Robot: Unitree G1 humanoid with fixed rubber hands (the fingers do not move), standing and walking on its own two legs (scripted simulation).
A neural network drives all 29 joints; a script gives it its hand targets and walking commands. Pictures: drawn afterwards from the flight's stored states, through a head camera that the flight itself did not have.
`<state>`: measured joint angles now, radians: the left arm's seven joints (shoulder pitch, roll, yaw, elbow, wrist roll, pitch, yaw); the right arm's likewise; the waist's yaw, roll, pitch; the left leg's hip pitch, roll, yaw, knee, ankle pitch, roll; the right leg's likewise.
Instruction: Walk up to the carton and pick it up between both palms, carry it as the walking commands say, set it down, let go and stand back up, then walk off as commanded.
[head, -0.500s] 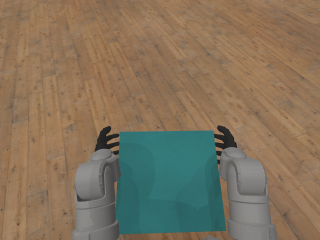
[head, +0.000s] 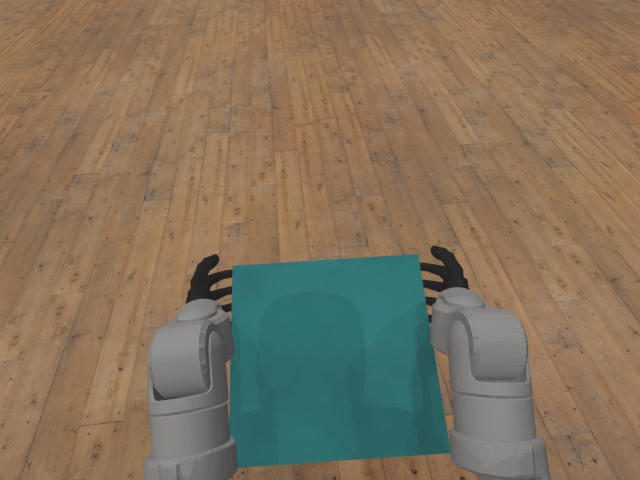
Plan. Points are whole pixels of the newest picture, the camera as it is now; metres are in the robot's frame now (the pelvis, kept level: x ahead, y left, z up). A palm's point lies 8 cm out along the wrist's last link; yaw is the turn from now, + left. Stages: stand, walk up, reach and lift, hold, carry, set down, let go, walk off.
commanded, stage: carry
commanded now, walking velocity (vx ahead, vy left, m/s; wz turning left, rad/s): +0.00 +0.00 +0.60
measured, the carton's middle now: (330, 360) +0.29 +0.00 -0.02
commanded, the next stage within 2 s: none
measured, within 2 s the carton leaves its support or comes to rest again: neither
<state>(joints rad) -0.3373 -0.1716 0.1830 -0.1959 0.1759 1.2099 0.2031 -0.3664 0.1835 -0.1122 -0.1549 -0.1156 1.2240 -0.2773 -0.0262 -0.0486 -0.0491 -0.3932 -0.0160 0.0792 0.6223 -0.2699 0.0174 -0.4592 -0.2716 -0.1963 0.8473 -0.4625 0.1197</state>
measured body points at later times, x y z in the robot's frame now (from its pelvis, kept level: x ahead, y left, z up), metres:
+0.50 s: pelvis -0.06 +0.01 +0.01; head -0.07 -0.01 +0.46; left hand +0.24 +0.17 +0.10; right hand +0.25 -0.12 +0.10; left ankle -0.03 +0.14 -0.72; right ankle -0.01 -0.10 -0.72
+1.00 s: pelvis -0.08 +0.02 +0.01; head -0.10 +0.01 +0.46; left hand +0.20 +0.19 +0.09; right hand +0.23 -0.10 +0.09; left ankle -0.03 +0.14 -0.72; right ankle -0.01 -0.10 -0.72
